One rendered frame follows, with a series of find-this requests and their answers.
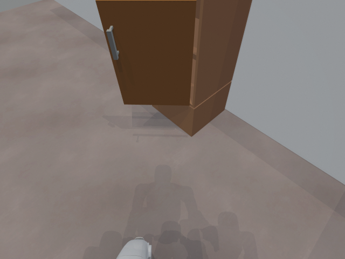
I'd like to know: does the cupboard door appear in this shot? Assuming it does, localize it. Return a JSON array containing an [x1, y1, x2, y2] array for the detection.
[[95, 0, 196, 106]]

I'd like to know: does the left robot thigh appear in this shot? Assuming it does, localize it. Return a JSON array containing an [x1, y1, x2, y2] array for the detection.
[[116, 240, 151, 259]]

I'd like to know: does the handle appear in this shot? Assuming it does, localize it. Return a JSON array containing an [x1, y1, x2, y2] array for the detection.
[[106, 26, 119, 60]]

